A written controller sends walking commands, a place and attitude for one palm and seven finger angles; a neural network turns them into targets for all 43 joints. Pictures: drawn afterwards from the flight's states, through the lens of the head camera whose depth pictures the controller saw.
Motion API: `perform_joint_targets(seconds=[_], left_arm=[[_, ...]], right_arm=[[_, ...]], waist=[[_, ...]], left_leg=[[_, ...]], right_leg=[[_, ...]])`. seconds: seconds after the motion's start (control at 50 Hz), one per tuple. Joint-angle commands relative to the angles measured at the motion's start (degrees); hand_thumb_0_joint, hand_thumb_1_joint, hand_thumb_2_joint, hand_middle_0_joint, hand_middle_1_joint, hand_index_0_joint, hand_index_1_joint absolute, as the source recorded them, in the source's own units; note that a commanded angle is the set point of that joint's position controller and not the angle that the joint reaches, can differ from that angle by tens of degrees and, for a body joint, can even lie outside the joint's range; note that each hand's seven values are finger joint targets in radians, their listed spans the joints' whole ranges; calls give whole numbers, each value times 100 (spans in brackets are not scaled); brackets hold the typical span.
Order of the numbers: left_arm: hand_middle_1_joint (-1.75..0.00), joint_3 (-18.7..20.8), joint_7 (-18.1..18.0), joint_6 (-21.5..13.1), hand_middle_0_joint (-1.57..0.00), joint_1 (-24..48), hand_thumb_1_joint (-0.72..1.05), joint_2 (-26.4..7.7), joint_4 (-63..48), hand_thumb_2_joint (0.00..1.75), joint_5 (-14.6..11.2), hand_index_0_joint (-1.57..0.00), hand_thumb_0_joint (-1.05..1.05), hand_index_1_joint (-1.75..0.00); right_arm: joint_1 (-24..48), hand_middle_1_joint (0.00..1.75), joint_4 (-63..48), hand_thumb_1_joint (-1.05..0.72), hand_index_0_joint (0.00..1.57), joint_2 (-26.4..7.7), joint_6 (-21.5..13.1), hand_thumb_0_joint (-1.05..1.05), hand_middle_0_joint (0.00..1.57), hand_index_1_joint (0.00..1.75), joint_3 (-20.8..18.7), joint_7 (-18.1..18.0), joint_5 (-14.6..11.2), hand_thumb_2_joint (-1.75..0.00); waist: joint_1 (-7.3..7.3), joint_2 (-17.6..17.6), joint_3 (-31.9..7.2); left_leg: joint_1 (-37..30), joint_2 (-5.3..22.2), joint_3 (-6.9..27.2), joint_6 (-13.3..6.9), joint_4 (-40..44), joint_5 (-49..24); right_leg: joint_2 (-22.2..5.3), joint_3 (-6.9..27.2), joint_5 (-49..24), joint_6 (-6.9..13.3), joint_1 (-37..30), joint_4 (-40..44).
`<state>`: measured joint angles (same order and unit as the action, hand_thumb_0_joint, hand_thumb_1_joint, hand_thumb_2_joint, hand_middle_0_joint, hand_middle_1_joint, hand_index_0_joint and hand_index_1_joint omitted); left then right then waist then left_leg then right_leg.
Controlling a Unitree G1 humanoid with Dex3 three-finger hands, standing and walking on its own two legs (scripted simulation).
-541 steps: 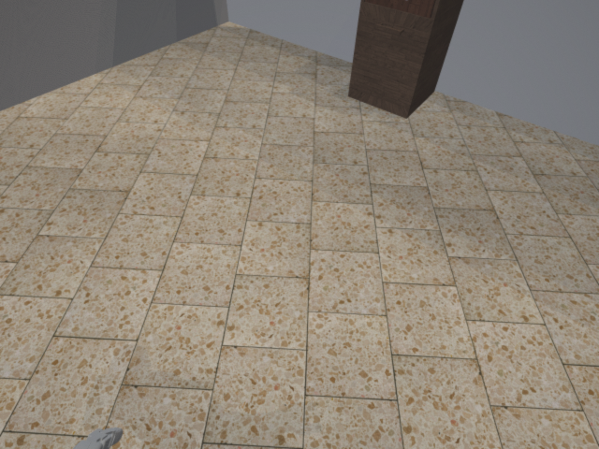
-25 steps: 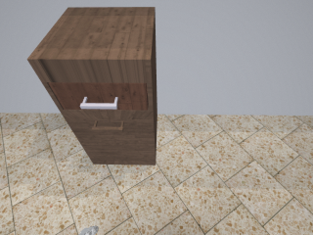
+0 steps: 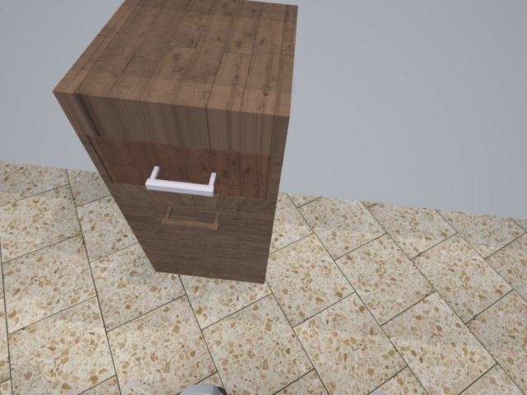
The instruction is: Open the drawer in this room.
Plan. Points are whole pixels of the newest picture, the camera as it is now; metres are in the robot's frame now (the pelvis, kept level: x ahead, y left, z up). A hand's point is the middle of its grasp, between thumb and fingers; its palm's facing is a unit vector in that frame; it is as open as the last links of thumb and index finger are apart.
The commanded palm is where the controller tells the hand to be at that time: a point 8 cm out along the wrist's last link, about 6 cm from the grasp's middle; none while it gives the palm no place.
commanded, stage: come to a stop and stand still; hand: left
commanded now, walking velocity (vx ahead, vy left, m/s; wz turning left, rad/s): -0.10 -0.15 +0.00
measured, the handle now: (182, 180) +0.53 +0.23 -0.11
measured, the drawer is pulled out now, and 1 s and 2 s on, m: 0.00 0.00 0.00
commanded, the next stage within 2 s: look again from close up in 0.70 s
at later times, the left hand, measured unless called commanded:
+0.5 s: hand out of the picture +0.02 +0.10 -0.16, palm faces +0.02 -0.97 -0.23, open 7.3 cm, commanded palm none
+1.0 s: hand out of the picture -0.07 +0.10 -0.17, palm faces +0.04 -0.98 -0.20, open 7.4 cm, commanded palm none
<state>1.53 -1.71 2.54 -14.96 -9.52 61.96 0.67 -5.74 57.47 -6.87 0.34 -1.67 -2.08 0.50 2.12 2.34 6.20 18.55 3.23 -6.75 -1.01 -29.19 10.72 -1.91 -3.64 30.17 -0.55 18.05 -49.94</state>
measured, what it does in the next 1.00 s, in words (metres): steps on the spot: right foot, then left foot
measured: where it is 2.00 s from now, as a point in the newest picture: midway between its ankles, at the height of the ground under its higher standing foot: outside the picture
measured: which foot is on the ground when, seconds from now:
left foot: down 0.00-0.24, up 0.26-0.50, down 0.52-1.00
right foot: up 0.00-0.22, down 0.24-1.00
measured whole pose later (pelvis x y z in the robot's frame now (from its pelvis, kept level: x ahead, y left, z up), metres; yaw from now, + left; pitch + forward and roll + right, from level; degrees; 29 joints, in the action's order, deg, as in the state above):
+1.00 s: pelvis -0.06 -0.07 +0.00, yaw +1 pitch -1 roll -1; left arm -0.6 -2.3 -0.7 -17.6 -7.8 63.3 0.5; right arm -15.8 60.4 -9.9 -0.5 -0.5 -1.2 0.7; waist -0.5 -2.2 1.8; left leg 11.4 1.9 -1.9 0.1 -31.2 18.4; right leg 0.8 -5.5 15.8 2.1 11.9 -28.9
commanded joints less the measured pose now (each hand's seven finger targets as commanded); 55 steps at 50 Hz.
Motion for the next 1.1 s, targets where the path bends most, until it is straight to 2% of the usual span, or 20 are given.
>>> perform_joint_targets(seconds=[0.0, 0.1, 0.16, 0.18, 0.22, 0.24, 0.26, 0.32, 0.42, 0.46, 0.52, 0.6, 0.76, 0.78, 0.8, 0.82, 0.86, 0.94, 0.96, 1.08], left_arm=[[-30, 250, -11, -37, -20, -338, 90, -479, -393, 90, 38, -20, 0, -30], [-30, 224, 63, -18, -20, -140, 90, -353, -592, 90, 28, -20, 0, -30], [-30, 226, 65, -83, -20, -623, 90, -429, -436, 90, 28, -20, 0, -30], [-30, 254, 55, -99, -20, -836, 90, -587, -354, 90, 68, -20, 0, -30], [-30, 286, 16, -147, -20, -224, 90, -1310, -605, 90, 135, -20, 0, -30], [-30, 253, 7, -147, -20, 131, 90, -1303, -734, 90, 118, -20, 0, -30], [-30, 264, -30, -174, -20, 382, 90, -1153, -778, 90, 131, -20, 0, -30], [-30, 159, 2, -242, -20, 641, 90, -863, -732, 90, 76, -20, 0, -30], [-30, 140, -34, -330, -20, 50, 90, -849, -434, 90, 34, -20, 0, -30], [-30, 128, -54, -348, -20, -12, 90, -806, -285, 90, -25, -20, 0, -30], [-30, 58, -59, -355, -20, -55, 90, -549, -211, 90, -91, -20, 0, -30], [-30, 54, -52, -344, -20, 54, 90, -623, -43, 90, -80, -20, 0, -30], [-30, -33, -24, -322, -20, -45, 90, -498, 165, 90, -44, -20, 0, -30], [-30, -7, -274, -528, -20, -724, 90, -661, 295, 90, 53, -20, 0, -30], [-30, 40, -260, -588, -20, -691, 90, -914, 39, 90, 53, -20, 0, -30], [-30, -5, -213, -615, -20, -535, 90, -801, -39, 90, 50, -20, 0, -30], [-30, -4, -173, -590, -20, -241, 90, -741, -189, 90, 35, -20, 0, -30], [-30, -73, -110, -482, -20, -259, 90, -405, -267, 90, -20, -20, 0, -30], [-30, -76, -94, -422, -20, -243, 90, -416, -237, 90, -5, -20, 0, -30], [-30, -130, -19, -371, -20, -520, 90, -385, -130, 90, 0, -20, 0, -30]], right_arm=[[-649, 30, -127, -90, 20, -1288, 60, 0, 20, 30, -326, -131, 68, -90], [-487, 30, -170, -90, 20, -1353, 63, 0, 20, 30, -387, -52, 107, -90], [-284, 30, -186, -90, 20, -1336, 120, 0, 20, 30, -395, 35, 92, -90], [-313, 30, -210, -90, 20, -1174, 154, 0, 20, 30, -386, 63, 65, -90], [-157, 30, -429, -90, 20, -611, 219, 0, 20, 30, -248, 141, 17, -90], [-69, 30, -439, -90, 20, -746, 250, 0, 20, 30, -271, 173, 29, -90], [-146, 30, -402, -90, 20, -702, 293, 0, 20, 30, -273, 175, 52, -90], [-677, 30, 0, -90, 20, -714, 232, 0, 20, 30, -237, 165, 49, -90], [-759, 30, 133, -90, 20, -599, 92, 0, 20, 30, -105, 81, 3, -90], [-956, 30, 282, -90, 20, -559, 18, 0, 20, 30, -54, 45, -4, -90], [-1077, 30, 487, -90, 20, -824, -92, 0, 20, 30, -24, -32, 27, -90], [-1060, 30, 667, -90, 20, -666, -53, 0, 20, 30, 38, -66, 20, -90], [-1156, 30, 728, -90, 20, -627, -12, 0, 20, 30, 80, -48, 20, -90], [-699, 30, 376, -90, 20, -886, -134, 0, 20, 30, 37, 46, -29, -90], [-1006, 30, 138, -90, 20, -480, -86, 0, 20, 30, 81, 56, -23, -90], [-1052, 30, 121, -90, 20, -532, -101, 0, 20, 30, 56, 56, -19, -90], [-1444, 30, 136, -90, 20, -469, -84, 0, 20, 30, 74, 88, -20, -90], [-1553, 30, 127, -90, 20, -712, -167, 0, 20, 30, 121, 74, 59, -90], [-1495, 30, 144, -90, 20, -682, -169, 0, 20, 30, 137, 75, 65, -90], [-1514, 30, 174, -90, 20, -729, -174, 0, 20, 30, 188, 58, 54, -90]], waist=[[-283, -852, -1324], [-331, -1266, -1355], [-76, -1271, -1140], [12, -722, -1014], [-55, 1396, -291], [-55, 953, -223], [-188, 1138, -102], [-393, 769, -38], [-140, 427, -655], [-175, 291, -892], [-119, -418, -1174], [-161, -813, -886], [-206, -175, -51], [41, -14, 87], [-205, 263, -512], [-268, -153, -620], [-442, -83, -1105], [-346, -278, -427], [-309, -786, -155], [-187, -238, 167]], left_leg=[[-1459, 1760, 1278, -1059, 744, -3602], [-1121, 1629, 1304, -890, 952, -1849], [-232, 1215, 1087, -496, 764, -453], [247, 806, 801, -225, 480, 336], [870, -76, 335, 266, -1177, 1804], [496, 2, 682, 194, -1794, 1848], [516, 38, 823, 132, -1998, 1669], [499, -19, 665, 157, -2345, 1138], [70, -37, 498, 274, -590, 1158], [-475, -44, 543, 259, 454, 339], [-1430, 554, 935, 38, 497, -2059], [-1194, 449, 765, 101, 603, -1532], [-959, 352, 773, 107, 1040, -203], [-231, 194, 391, 226, -350, 217], [-108, 43, 641, 102, -694, 1188], [-152, 63, 659, 70, -780, 1258], [-616, 27, 554, 54, -327, 873], [-562, 355, 893, -108, 473, 17], [-322, 385, 1028, -147, 679, 114], [54, 283, 1136, -202, 1106, 936]], right_leg=[[-14, 526, -75, -100, 836, -1346], [-131, 322, -106, -81, 318, 112], [5, 24, -1164, -17, -837, 1982], [-80, 65, -1612, -14, -1242, 2715], [-1793, 2133, -778, 734, -75, 3968], [-1886, 1955, -304, 971, 591, 4095], [-1608, 1846, -244, 891, 771, 4087], [-1078, 1007, -1906, 783, 228, 3576], [-1096, 914, -4112, 932, -1212, 2937], [-997, 877, -4523, 736, -1480, 2629], [-527, 608, -3777, 271, -1078, 2621], [-538, 566, -3675, 210, -1273, 2826], [-458, 685, -2198, 224, -810, 3385], [-863, 1042, -5273, -205, -912, 3094], [-1260, 1370, -5778, 41, -1394, 2960], [-1252, 1234, -5645, 395, -1341, 2942], [-970, 855, -3976, 732, -1222, 2894], [-375, 619, -1809, 425, -442, 2750], [-303, 500, -1514, 393, -409, 2651], [-248, 493, -1215, 326, -494, 2669]])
